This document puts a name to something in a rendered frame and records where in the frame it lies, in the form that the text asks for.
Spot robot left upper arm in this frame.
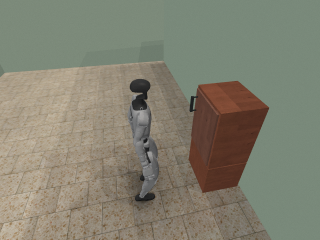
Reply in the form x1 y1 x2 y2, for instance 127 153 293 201
127 94 138 121

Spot robot right hand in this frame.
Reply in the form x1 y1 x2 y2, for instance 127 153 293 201
142 166 156 181

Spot right robot thigh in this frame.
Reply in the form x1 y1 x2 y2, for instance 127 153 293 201
145 148 159 181

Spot robot right upper arm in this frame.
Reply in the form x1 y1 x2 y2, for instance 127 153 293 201
133 112 149 146

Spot robot right forearm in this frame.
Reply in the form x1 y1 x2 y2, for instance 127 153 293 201
135 142 150 169

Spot handle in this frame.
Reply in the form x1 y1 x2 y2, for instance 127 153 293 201
189 96 198 112

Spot cupboard door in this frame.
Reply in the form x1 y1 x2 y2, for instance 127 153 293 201
191 88 219 166

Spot right robot foot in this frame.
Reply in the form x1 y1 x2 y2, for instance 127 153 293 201
135 193 155 202

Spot robot left forearm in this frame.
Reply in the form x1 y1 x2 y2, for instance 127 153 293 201
128 118 135 134

